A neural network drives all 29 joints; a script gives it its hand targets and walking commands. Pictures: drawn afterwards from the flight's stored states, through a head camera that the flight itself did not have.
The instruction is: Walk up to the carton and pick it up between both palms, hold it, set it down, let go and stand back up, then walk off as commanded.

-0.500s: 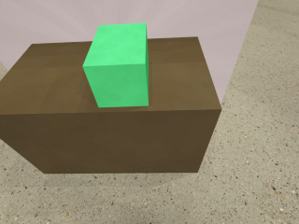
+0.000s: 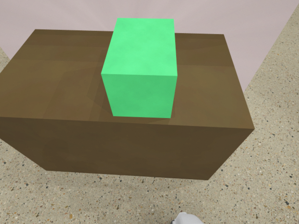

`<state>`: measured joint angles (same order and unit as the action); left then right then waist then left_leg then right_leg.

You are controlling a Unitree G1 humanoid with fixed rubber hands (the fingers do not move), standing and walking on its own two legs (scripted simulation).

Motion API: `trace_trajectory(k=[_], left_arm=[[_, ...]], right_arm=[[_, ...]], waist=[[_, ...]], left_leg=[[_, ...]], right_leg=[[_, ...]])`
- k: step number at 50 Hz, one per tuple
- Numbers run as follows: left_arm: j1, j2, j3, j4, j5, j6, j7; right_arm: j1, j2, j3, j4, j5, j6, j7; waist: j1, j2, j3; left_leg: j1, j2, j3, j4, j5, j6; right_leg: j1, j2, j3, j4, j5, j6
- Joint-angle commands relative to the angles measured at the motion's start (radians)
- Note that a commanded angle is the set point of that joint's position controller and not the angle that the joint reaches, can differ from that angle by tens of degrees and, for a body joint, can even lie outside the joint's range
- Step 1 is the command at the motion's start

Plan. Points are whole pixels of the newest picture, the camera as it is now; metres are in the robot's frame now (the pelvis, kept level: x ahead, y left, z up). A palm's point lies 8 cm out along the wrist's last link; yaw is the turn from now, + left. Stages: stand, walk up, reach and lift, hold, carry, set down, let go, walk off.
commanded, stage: walk up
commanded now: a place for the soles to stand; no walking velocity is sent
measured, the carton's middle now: (143, 67) +0.65 +0.02 +0.00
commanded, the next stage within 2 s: none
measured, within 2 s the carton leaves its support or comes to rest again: neither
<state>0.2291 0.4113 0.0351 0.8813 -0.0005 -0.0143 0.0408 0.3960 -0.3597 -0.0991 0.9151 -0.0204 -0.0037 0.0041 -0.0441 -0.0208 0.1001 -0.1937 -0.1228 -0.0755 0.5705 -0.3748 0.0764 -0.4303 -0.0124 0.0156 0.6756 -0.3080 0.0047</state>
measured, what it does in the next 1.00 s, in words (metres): steps on the spot: right foot, then left foot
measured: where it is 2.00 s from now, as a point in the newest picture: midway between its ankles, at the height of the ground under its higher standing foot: outside the picture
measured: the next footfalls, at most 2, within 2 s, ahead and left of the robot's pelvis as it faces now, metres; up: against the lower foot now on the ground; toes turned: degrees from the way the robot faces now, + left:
right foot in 0.02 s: +0.12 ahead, -0.12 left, +0.00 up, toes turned +1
left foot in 0.36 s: +0.04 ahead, +0.12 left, +0.00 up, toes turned -4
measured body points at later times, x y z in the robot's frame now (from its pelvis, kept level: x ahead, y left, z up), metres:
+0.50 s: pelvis -0.01 +0.01 +0.00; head +0.03 +0.05 +0.44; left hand +0.10 +0.31 -0.15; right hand +0.00 -0.31 -0.10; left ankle +0.00 +0.12 -0.73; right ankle +0.01 -0.10 -0.69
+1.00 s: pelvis -0.03 -0.04 +0.01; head +0.02 -0.08 +0.45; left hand +0.09 +0.24 -0.09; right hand -0.01 -0.34 -0.15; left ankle -0.03 +0.11 -0.70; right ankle -0.05 -0.12 -0.73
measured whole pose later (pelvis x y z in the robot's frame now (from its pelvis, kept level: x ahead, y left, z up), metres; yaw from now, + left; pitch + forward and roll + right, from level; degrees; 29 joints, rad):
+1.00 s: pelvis -0.03 -0.04 +0.01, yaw +0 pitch -2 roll +2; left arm 0.16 0.30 0.04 0.88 0.00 -0.02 0.00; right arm 0.29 -0.33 -0.10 0.91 -0.01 0.01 -0.02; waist -0.04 0.05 0.13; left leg -0.30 -0.03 -0.07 0.73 -0.44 -0.01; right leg -0.18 0.05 0.01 0.55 -0.33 -0.07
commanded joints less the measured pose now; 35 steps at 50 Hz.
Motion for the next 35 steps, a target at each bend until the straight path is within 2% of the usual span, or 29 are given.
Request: trace_trajectory(k=[1, 2, 3, 4, 5, 6, 8, 9, 10, 12, 13, 14, 15, 16, 17, 18, 19, 20, 21, 23, 24, 25, 26, 29, 31, 32, 33, 34, 35], left_arm=[[0.204, 0.24, 0.083, 0.01, -0.001, -0.032, 0.031], [0.083, 0.205, 0.074, -0.027, -0.004, -0.028, 0.03], [0.027, 0.203, 0.071, -0.059, -0.004, -0.027, 0.028], [-0.023, 0.197, 0.072, -0.072, 0.002, -0.018, 0.03], [-0.066, 0.186, 0.059, -0.067, 0.002, -0.02, 0.025], [-0.102, 0.167, 0.057, -0.087, 0.002, -0.015, 0.022], [-0.1, 0.166, 0.061, -0.071, 0.012, -0.005, 0.011], [-0.103, 0.159, 0.056, -0.068, 0.027, -0.003, 0.005], [-0.076, 0.194, 0.071, -0.061, 0.031, 0.002, -0.002], [-0.075, 0.176, 0.069, -0.064, 0.024, 0.004, -0.012], [-0.089, 0.193, 0.066, -0.075, 0.024, 0.015, -0.015], [-0.117, 0.159, 0.057, -0.08, 0.011, 0.023, -0.016], [-0.153, 0.156, 0.044, -0.098, -0.001, 0.027, -0.017], [-0.147, 0.148, 0.048, -0.094, -0.009, 0.028, -0.022], [-0.193, 0.151, 0.049, -0.117, -0.007, 0.041, -0.022], [-0.206, 0.159, 0.065, -0.097, -0.003, 0.054, -0.016], [-0.212, 0.148, 0.06, -0.111, 0.005, 0.065, -0.01], [-0.154, 0.143, 0.064, -0.084, -0.004, 0.071, -0.007], [-0.136, 0.163, 0.063, -0.083, 0.0, 0.07, -0.008], [-0.095, 0.142, 0.067, -0.065, -0.004, 0.067, -0.019], [-0.114, 0.162, 0.075, -0.068, -0.005, 0.068, -0.021], [-0.115, 0.177, 0.077, -0.069, -0.004, 0.067, -0.026], [-0.082, 0.176, 0.077, -0.071, 0.008, 0.074, -0.025], [-0.112, 0.157, 0.05, -0.07, 0.012, 0.054, -0.028], [-0.134, 0.167, 0.053, -0.084, 0.019, 0.037, -0.033], [-0.106, 0.154, 0.046, -0.067, 0.019, 0.031, -0.027], [-0.043, 0.155, 0.049, -0.047, 0.013, 0.019, -0.031], [0.002, 0.129, 0.047, -0.021, 0.019, 0.008, -0.023], [0.036, 0.15, 0.05, 0.003, 0.024, -0.013, -0.023]], right_arm=[[-0.087, -0.163, -0.016, -0.113, 0.049, -0.017, -0.033], [-0.035, -0.175, -0.017, -0.082, 0.042, -0.004, -0.045], [0.027, -0.198, -0.018, -0.054, 0.014, 0.019, -0.043], [0.037, -0.219, -0.022, -0.042, 0.015, 0.025, -0.036], [0.045, -0.209, -0.02, -0.029, 0.015, 0.032, -0.033], [0.04, -0.22, -0.019, -0.02, 0.023, 0.029, -0.024], [-0.003, -0.175, -0.015, -0.03, 0.02, 0.024, -0.013], [-0.015, -0.165, -0.005, -0.022, 0.031, 0.018, -0.013], [-0.023, -0.168, -0.009, -0.014, 0.019, 0.017, -0.009], [-0.014, -0.166, -0.003, -0.017, 0.028, 0.004, -0.02], [-0.024, -0.173, -0.009, -0.019, 0.031, -0.011, -0.024], [-0.001, -0.164, -0.012, -0.009, 0.019, -0.02, -0.035], [-0.028, -0.181, -0.02, -0.012, 0.006, -0.028, -0.043], [-0.024, -0.23, -0.025, 0.0, 0.001, -0.032, -0.051], [-0.061, -0.261, -0.045, -0.024, -0.006, -0.027, -0.052], [-0.1, -0.287, -0.04, -0.047, -0.007, -0.03, -0.053], [-0.114, -0.286, -0.045, -0.069, -0.02, -0.028, -0.056], [-0.168, -0.295, -0.043, -0.077, -0.022, -0.033, -0.054], [-0.204, -0.298, -0.048, -0.099, -0.023, -0.03, -0.051], [-0.185, -0.26, -0.045, -0.11, -0.021, -0.037, -0.052], [-0.171, -0.256, -0.037, -0.091, -0.016, -0.043, -0.058], [-0.158, -0.259, -0.035, -0.082, -0.014, -0.045, -0.056], [-0.183, -0.245, -0.034, -0.09, -0.01, -0.049, -0.06], [-0.127, -0.218, -0.024, -0.065, -0.015, -0.049, -0.048], [-0.043, -0.25, -0.044, -0.056, -0.012, -0.045, -0.048], [-0.1, -0.246, -0.035, -0.058, -0.002, -0.043, -0.055], [-0.11, -0.244, -0.033, -0.066, 0.004, -0.04, -0.051], [-0.172, -0.215, -0.008, -0.064, 0.021, -0.035, -0.048], [-0.18, -0.145, 0.015, -0.062, 0.029, -0.031, -0.045]], waist=[[0.163, -0.145, -0.297], [0.09, -0.129, -0.273], [0.059, -0.085, -0.235], [0.038, -0.072, -0.153], [0.022, -0.129, -0.065], [0.011, -0.093, -0.03], [0.043, -0.176, 0.015], [0.061, -0.258, 0.025], [0.063, -0.246, 0.001], [0.052, -0.268, -0.063], [0.048, -0.257, -0.105], [0.024, -0.193, -0.14], [0.013, -0.138, -0.086], [0.016, 0.001, -0.095], [0.02, 0.058, -0.05], [0.023, 0.035, -0.007], [-0.001, 0.052, -0.056], [0.043, 0.152, 0.0], [0.048, 0.195, 0.041], [0.044, 0.216, -0.003], [0.039, 0.171, 0.001], [0.038, 0.159, 0.011], [0.045, 0.151, -0.004], [0.01, 0.262, -0.093], [-0.02, 0.177, -0.14], [0.005, 0.198, -0.131], [0.027, 0.187, -0.203], [0.08, 0.155, -0.199], [0.104, 0.048, -0.23]], left_leg=[[-0.23, 0.012, -0.091, 0.518, 0.182, -0.167], [-0.241, 0.034, -0.079, 0.546, -0.252, -0.154], [-0.228, 0.069, -0.11, 0.546, -0.283, -0.119], [-0.184, 0.064, -0.077, 0.533, -0.285, -0.107], [-0.162, 0.078, -0.061, 0.544, -0.287, -0.091], [-0.115, 0.065, -0.066, 0.484, -0.242, -0.078], [-0.099, 0.066, -0.033, 0.387, -0.207, -0.061], [-0.146, 0.078, -0.012, 0.276, -0.199, -0.062], [-0.11, 0.075, -0.01, 0.224, -0.192, -0.061], [-0.105, 0.124, 0.007, 0.023, -0.114, -0.065], [-0.073, 0.117, 0.057, -0.112, -0.002, -0.066], [-0.019, 0.126, 0.053, -0.266, 0.158, -0.08], [-0.004, 0.166, -0.075, -0.247, 0.281, -0.102], [0.04, 0.253, -0.207, -0.218, 0.445, -0.116], [0.012, 0.332, -0.354, -0.232, 0.443, -0.074], [-0.002, 0.381, -0.372, -0.214, 0.547, -0.034], [-0.096, 0.436, -0.401, -0.255, 0.463, 0.016], [-0.174, 0.436, -0.417, -0.254, 0.447, 0.062], [-0.18, 0.407, -0.363, -0.248, 0.41, 0.072], [-0.169, 0.369, -0.311, -0.222, 0.425, 0.09], [-0.127, 0.374, -0.333, -0.22, 0.366, 0.077], [-0.103, 0.35, -0.325, -0.211, 0.401, 0.073], [-0.037, 0.382, -0.352, -0.218, 0.354, 0.09], [0.192, 0.319, -0.301, -0.149, 0.338, 0.111], [0.294, 0.374, -0.36, -0.104, 0.401, 0.131], [0.263, 0.394, -0.35, -0.055, 0.47, 0.15], [0.274, 0.34, -0.283, 0.003, 0.475, 0.118], [0.157, 0.286, -0.192, 0.068, 0.5, 0.06], [0.021, 0.213, -0.102, 0.167, 0.362, 0.0]], right_leg=[[0.601, -0.351, 0.341, -0.266, 0.634, -0.254], [0.523, -0.403, 0.395, -0.231, 0.717, -0.332], [0.431, -0.413, 0.413, -0.25, 0.49, -0.338], [0.291, -0.416, 0.377, -0.307, 0.34, -0.324], [0.18, -0.401, 0.356, -0.326, 0.335, -0.303], [0.078, -0.325, 0.255, -0.336, 0.3, -0.261], [0.041, -0.24, 0.183, -0.34, 0.172, -0.224], [0.113, -0.191, 0.14, -0.313, 0.159, -0.213], [0.099, -0.225, 0.186, -0.328, 0.089, -0.226], [0.247, -0.229, 0.195, -0.264, 0.17, -0.204], [0.312, -0.197, 0.141, -0.175, 0.293, -0.18], [0.311, -0.175, 0.118, -0.084, 0.382, -0.152], [0.218, -0.16, 0.123, -0.026, 0.432, -0.118], [0.125, -0.077, 0.059, 0.049, 0.281, -0.078], [0.025, 0.015, 0.031, 0.047, 0.0, -0.04], [-0.014, 0.073, 0.064, 0.153, -0.199, -0.038], [0.051, 0.06, 0.12, 0.266, -0.261, -0.05], [0.045, 0.045, 0.152, 0.363, -0.271, -0.046], [0.021, 0.06, 0.164, 0.402, -0.238, -0.055], [0.046, 0.043, 0.16, 0.443, -0.21, -0.041], [0.028, 0.014, 0.177, 0.404, -0.174, -0.035], [0.013, 0.056, 0.19, 0.443, -0.169, -0.04], [-0.005, 0.03, 0.195, 0.422, -0.175, -0.028], [-0.036, -0.011, 0.107, 0.148, -0.291, -0.021], [-0.041, -0.024, 0.112, 0.015, -0.347, -0.026], [0.002, -0.048, 0.128, -0.092, -0.332, -0.035], [0.128, -0.04, 0.102, -0.261, -0.232, -0.033], [0.284, -0.041, 0.054, -0.455, 0.043, -0.031], [0.441, -0.12, 0.164, -0.421, 0.306, -0.018]])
